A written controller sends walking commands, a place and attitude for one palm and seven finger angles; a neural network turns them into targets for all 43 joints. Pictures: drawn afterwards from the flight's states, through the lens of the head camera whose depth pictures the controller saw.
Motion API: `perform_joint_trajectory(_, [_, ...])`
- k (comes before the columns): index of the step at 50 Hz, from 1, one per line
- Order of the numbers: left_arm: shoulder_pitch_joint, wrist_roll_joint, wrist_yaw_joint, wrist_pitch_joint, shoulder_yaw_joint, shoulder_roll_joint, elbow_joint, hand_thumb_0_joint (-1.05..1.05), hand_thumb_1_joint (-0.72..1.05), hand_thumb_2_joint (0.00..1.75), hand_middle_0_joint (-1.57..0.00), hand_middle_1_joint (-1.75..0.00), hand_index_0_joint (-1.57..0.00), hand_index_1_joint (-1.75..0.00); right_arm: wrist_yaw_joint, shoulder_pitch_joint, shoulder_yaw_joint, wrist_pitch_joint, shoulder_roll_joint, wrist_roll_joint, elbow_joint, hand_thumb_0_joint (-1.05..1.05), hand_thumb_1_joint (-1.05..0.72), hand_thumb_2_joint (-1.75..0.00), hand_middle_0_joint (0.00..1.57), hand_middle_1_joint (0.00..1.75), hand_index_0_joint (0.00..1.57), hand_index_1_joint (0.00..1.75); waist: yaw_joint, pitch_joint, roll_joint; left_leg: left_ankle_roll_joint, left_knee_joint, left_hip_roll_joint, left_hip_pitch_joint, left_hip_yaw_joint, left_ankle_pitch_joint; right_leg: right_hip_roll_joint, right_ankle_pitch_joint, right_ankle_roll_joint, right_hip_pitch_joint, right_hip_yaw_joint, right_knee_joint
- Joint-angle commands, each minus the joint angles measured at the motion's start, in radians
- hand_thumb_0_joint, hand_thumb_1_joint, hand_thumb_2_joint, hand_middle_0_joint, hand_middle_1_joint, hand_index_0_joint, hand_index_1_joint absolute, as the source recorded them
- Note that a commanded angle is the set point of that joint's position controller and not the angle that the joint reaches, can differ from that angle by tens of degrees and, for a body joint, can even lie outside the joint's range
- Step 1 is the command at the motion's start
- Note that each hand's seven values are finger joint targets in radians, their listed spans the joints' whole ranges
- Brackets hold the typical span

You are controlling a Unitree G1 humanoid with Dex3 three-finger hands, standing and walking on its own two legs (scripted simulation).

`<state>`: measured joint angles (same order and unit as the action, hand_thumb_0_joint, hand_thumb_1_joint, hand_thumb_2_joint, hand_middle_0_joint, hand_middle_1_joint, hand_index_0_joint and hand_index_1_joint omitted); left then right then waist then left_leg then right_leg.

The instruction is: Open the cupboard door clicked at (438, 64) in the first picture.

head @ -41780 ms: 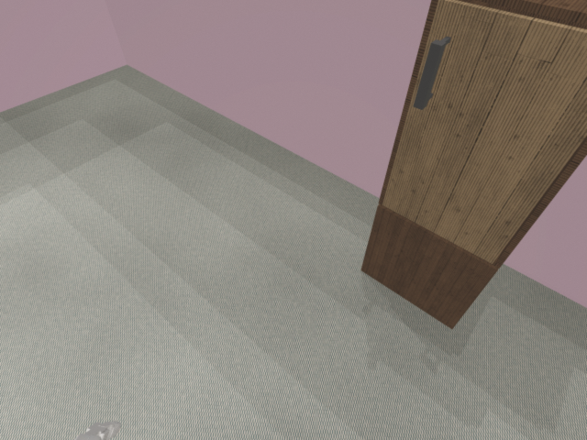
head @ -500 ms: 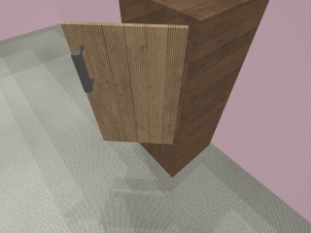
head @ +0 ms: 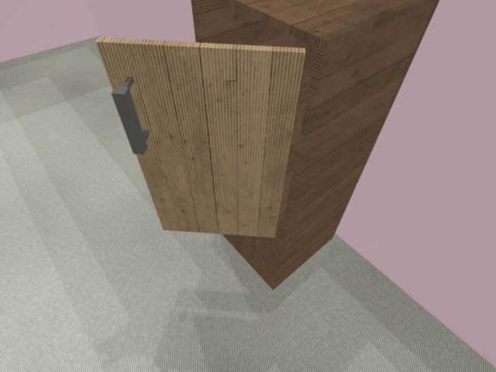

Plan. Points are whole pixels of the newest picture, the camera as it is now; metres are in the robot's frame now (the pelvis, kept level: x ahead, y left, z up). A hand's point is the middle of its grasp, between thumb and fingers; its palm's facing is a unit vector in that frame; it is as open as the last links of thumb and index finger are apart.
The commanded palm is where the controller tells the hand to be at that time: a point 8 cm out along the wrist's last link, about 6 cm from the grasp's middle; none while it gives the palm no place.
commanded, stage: look again from close up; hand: left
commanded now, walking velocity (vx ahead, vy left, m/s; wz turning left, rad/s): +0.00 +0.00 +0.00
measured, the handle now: (134, 116) +0.54 +0.26 +0.11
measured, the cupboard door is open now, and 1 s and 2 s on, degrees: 46 46 46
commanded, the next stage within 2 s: shuffle to correct the standing spot in 0.56 s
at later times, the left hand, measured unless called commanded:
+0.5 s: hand out of the picture +0.00 +0.25 -0.17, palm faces +0.00 -0.96 -0.26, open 7.4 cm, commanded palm none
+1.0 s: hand out of the picture -0.17 +0.24 -0.18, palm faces +0.07 -0.98 -0.17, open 7.4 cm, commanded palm none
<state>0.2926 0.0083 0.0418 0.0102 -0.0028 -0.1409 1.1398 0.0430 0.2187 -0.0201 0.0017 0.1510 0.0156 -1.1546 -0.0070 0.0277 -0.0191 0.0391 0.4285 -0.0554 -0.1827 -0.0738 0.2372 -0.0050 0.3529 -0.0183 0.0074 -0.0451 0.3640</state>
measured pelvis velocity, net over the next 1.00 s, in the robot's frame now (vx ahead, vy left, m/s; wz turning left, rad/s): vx -0.08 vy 0.08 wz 0.00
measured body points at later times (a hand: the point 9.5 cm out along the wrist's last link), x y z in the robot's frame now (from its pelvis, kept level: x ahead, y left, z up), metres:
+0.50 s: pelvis -0.06 +0.04 -0.01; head -0.07 +0.05 +0.44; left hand +0.00 +0.30 -0.15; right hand +0.04 -0.22 -0.13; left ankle -0.01 +0.14 -0.74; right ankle -0.10 -0.10 -0.74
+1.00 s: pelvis -0.08 +0.08 -0.01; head -0.08 +0.09 +0.44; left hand -0.17 +0.29 -0.17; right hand -0.07 -0.16 -0.16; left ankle -0.05 +0.16 -0.73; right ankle -0.10 -0.10 -0.74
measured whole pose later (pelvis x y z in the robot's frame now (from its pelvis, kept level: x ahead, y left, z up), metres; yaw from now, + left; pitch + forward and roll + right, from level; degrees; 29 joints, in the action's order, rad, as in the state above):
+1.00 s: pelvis -0.08 +0.08 -0.01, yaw +0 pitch -1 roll -1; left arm 0.49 0.03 0.02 -0.03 -0.02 -0.15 1.10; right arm -0.01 0.33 -0.04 -0.02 0.17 0.02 -1.04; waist 0.01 -0.01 -0.01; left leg -0.02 0.63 -0.01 -0.32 -0.08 0.38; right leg -0.07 0.30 0.03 0.17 -0.01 0.48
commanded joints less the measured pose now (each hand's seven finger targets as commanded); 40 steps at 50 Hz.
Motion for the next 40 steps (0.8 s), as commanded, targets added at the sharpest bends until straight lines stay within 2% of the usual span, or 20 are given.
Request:
perform_joint_trajectory(1, [0.069,0.024,0.007,0.033,-0.023,-0.305,-0.118,0.00,0.90,0.90,-0.20,-0.30,-0.20,-0.30,-0.013,-0.007,-0.013,0.020,0.218,0.001,0.168,0.00,-0.90,-0.90,0.20,0.30,0.20,0.30,-0.005,0.136,0.040,-0.052,0.053,-0.029,0.043,0.074,-0.280,-0.118,-0.596,0.001,0.217,0.056,-0.031])
perform_joint_trajectory(2, [0.032,0.019,0.014,0.037,-0.057,-0.228,-0.131,0.00,0.90,0.90,-0.20,-0.30,-0.20,-0.30,-0.005,0.027,-0.043,0.040,0.198,0.013,0.188,0.00,-0.90,-0.90,0.20,0.30,0.20,0.30,-0.018,0.004,0.147,-0.063,0.100,-0.036,0.017,0.048,-0.345,-0.132,-0.576,-0.018,0.171,0.090,0.084])
perform_joint_trajectory(3, [0.043,0.017,0.014,0.042,-0.061,-0.221,-0.130,0.00,0.90,0.90,-0.20,-0.30,-0.20,-0.30,0.003,0.018,-0.048,0.043,0.175,0.015,0.166,0.00,-0.90,-0.90,0.20,0.30,0.20,0.30,-0.008,-0.082,0.163,-0.076,0.127,-0.043,0.047,0.047,-0.445,-0.125,-0.692,-0.031,0.137,0.084,0.124])
perform_joint_trajectory(4, [0.075,0.012,0.014,0.044,-0.049,-0.208,-0.134,0.00,0.90,0.90,-0.20,-0.30,-0.20,-0.30,0.007,0.041,-0.040,0.046,0.168,0.011,0.176,0.00,-0.90,-0.90,0.20,0.30,0.20,0.30,0.003,-0.141,0.111,-0.081,0.165,-0.040,0.048,0.050,-0.515,-0.127,-0.802,-0.035,0.087,0.075,0.136])
perform_joint_trajectory(6, [0.108,0.014,0.014,0.035,-0.048,-0.200,-0.150,0.00,0.90,0.90,-0.20,-0.30,-0.20,-0.30,0.001,0.052,-0.036,0.041,0.148,0.007,0.207,0.00,-0.90,-0.90,0.20,0.30,0.20,0.30,0.014,-0.166,-0.071,-0.081,0.178,-0.018,-0.027,0.023,-0.445,-0.129,-0.965,-0.035,0.017,0.076,0.168])
perform_joint_trajectory(7, [0.108,0.012,0.016,0.029,-0.053,-0.204,-0.161,0.00,0.90,0.90,-0.20,-0.30,-0.20,-0.30,-0.002,0.037,-0.039,0.033,0.150,0.005,0.222,0.00,-0.90,-0.90,0.20,0.30,0.20,0.30,0.023,-0.136,-0.168,-0.079,0.188,0.002,-0.096,0.012,-0.304,-0.138,-1.011,-0.034,-0.011,0.076,0.170])
perform_joint_trajectory(8, [0.098,0.014,0.016,0.023,-0.055,-0.205,-0.174,0.00,0.90,0.90,-0.20,-0.30,-0.20,-0.30,-0.002,0.014,-0.042,0.027,0.156,0.005,0.238,0.00,-0.90,-0.90,0.20,0.30,0.20,0.30,0.023,-0.100,-0.198,-0.078,0.172,0.016,-0.141,0.006,-0.166,-0.145,-1.025,-0.044,-0.017,0.087,0.175])
perform_joint_trajectory(9, [0.080,0.015,0.015,0.016,-0.054,-0.214,-0.192,0.00,0.90,0.90,-0.20,-0.30,-0.20,-0.30,-0.003,0.009,-0.045,0.022,0.160,0.004,0.250,0.00,-0.90,-0.90,0.20,0.30,0.20,0.30,0.018,-0.086,-0.190,-0.080,0.146,0.023,-0.148,0.003,-0.108,-0.149,-0.979,-0.051,-0.012,0.092,0.180])
perform_joint_trajectory(10, [0.066,0.016,0.014,0.011,-0.052,-0.218,-0.210,0.00,0.90,0.90,-0.20,-0.30,-0.20,-0.30,-0.004,0.009,-0.046,0.020,0.163,0.004,0.252,0.00,-0.90,-0.90,0.20,0.30,0.20,0.30,0.012,-0.075,-0.162,-0.083,0.126,0.019,-0.123,0.002,-0.154,-0.144,-0.917,-0.048,0.022,0.087,0.184])
perform_joint_trajectory(11, [0.067,0.017,0.013,0.009,-0.044,-0.201,-0.222,0.00,0.90,0.90,-0.20,-0.30,-0.20,-0.30,-0.008,0.039,-0.039,0.020,0.148,0.008,0.243,0.00,-0.90,-0.90,0.20,0.30,0.20,0.30,0.003,-0.104,-0.119,-0.089,0.109,0.014,-0.058,-0.004,-0.291,-0.125,-0.878,-0.036,0.044,0.075,0.208])
perform_joint_trajectory(12, [0.062,0.012,0.012,0.003,-0.044,-0.207,-0.235,0.00,0.90,0.90,-0.20,-0.30,-0.20,-0.30,-0.008,0.045,-0.044,0.018,0.168,0.008,0.236,0.00,-0.90,-0.90,0.20,0.30,0.20,0.30,0.003,-0.088,-0.070,-0.097,0.126,-0.010,-0.003,0.013,-0.396,-0.108,-0.762,-0.023,0.105,0.060,0.202])
perform_joint_trajectory(14, [0.046,0.009,0.010,0.000,-0.048,-0.225,-0.246,0.00,0.90,0.90,-0.20,-0.30,-0.20,-0.30,-0.008,0.024,-0.053,0.014,0.207,0.006,0.238,0.00,-0.90,-0.90,0.20,0.30,0.20,0.30,0.006,-0.074,0.034,-0.105,0.141,-0.056,0.056,0.047,-0.509,-0.092,-0.537,-0.013,0.184,0.049,0.164])
perform_joint_trajectory(16, [0.033,0.012,0.006,-0.004,-0.041,-0.224,-0.252,0.00,0.90,0.90,-0.20,-0.30,-0.20,-0.30,-0.014,-0.004,-0.049,0.010,0.209,0.006,0.242,0.00,-0.90,-0.90,0.20,0.30,0.20,0.30,0.012,-0.033,0.037,-0.101,0.119,-0.064,0.030,0.060,-0.436,-0.085,-0.388,-0.010,0.200,0.053,0.116])
perform_joint_trajectory(19, [-0.008,0.011,-0.002,-0.007,-0.040,-0.245,-0.253,0.00,0.90,0.90,-0.20,-0.30,-0.20,-0.30,-0.022,-0.033,-0.047,0.009,0.230,0.006,0.249,0.00,-0.90,-0.90,0.20,0.30,0.20,0.30,0.004,0.011,0.019,-0.094,0.050,-0.063,-0.024,0.084,-0.214,-0.081,-0.193,-0.008,0.223,0.066,0.067])
perform_joint_trajectory(20, [-0.023,0.011,-0.006,-0.007,-0.040,-0.250,-0.252,0.00,0.90,0.90,-0.20,-0.30,-0.20,-0.30,-0.024,-0.047,-0.047,0.010,0.243,0.006,0.252,0.00,-0.90,-0.90,0.20,0.30,0.20,0.30,0.005,0.035,0.036,-0.094,0.017,-0.064,-0.044,0.095,-0.130,-0.079,-0.123,-0.009,0.233,0.068,0.050])
perform_joint_trajectory(25, [-0.025,0.015,-0.016,-0.011,-0.037,-0.254,-0.236,0.00,0.90,0.90,-0.20,-0.30,-0.20,-0.30,-0.031,-0.048,-0.046,0.008,0.259,0.009,0.253,0.00,-0.90,-0.90,0.20,0.30,0.20,0.30,0.007,0.074,0.060,-0.088,-0.107,-0.064,-0.122,0.142,0.186,-0.068,0.018,-0.007,0.243,0.054,0.024])
perform_joint_trajectory(33, [0.042,0.019,-0.021,-0.012,-0.033,-0.230,-0.188,0.00,0.90,0.90,-0.20,-0.30,-0.20,-0.30,-0.034,-0.027,-0.048,0.005,0.260,0.008,0.229,0.00,-0.90,-0.90,0.20,0.30,0.20,0.30,0.016,0.020,0.077,-0.085,-0.176,-0.076,-0.117,0.170,0.273,-0.066,0.017,-0.002,0.219,0.030,0.027])
perform_joint_trajectory(36, [0.133,0.024,-0.019,-0.026,-0.021,-0.157,-0.147,0.00,0.90,0.90,-0.20,-0.30,-0.20,-0.30,-0.037,0.023,-0.035,-0.015,0.203,0.011,0.198,0.00,-0.90,-0.90,0.20,0.30,0.20,0.30,0.021,-0.004,0.102,-0.075,-0.208,-0.072,-0.107,0.161,0.401,-0.044,0.158,0.004,0.215,-0.003,0.041])
perform_joint_trajectory(38, [0.185,0.026,-0.021,-0.033,-0.024,-0.153,-0.126,0.00,0.90,0.90,-0.20,-0.30,-0.20,-0.30,-0.036,0.019,-0.039,-0.025,0.209,0.012,0.193,0.00,-0.90,-0.90,0.20,0.30,0.20,0.30,0.034,0.032,0.103,-0.074,-0.223,-0.071,-0.155,0.157,0.460,-0.031,0.198,-0.001,0.215,-0.019,0.047])
perform_joint_trajectory(40, [0.229,0.025,-0.023,-0.034,-0.030,-0.146,-0.106,0.00,0.90,0.90,-0.20,-0.30,-0.20,-0.30,-0.036,0.011,-0.037,-0.033,0.191,0.011,0.187,0.00,-0.90,-0.90,0.20,0.30,0.20,0.30,0.048,0.092,0.037,-0.065,-0.162,-0.035,-0.210,0.113,0.424,-0.046,0.215,-0.018,0.214,0.021,0.000])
